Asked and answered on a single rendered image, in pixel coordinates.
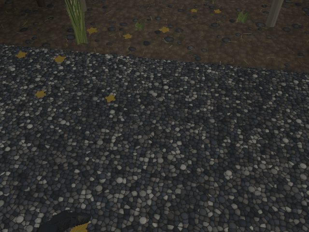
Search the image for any left robot hand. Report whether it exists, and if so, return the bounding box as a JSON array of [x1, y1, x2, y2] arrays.
[[36, 210, 91, 232]]

